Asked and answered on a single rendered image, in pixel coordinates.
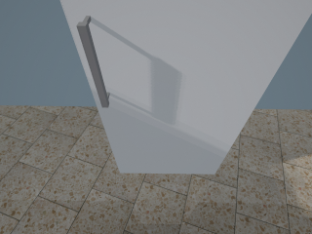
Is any fridge door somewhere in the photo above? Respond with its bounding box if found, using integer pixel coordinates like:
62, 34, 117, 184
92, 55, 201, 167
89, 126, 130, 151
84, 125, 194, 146
59, 0, 312, 175

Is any handle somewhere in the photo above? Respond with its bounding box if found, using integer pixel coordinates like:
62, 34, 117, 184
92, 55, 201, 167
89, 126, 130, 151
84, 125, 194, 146
76, 16, 110, 108

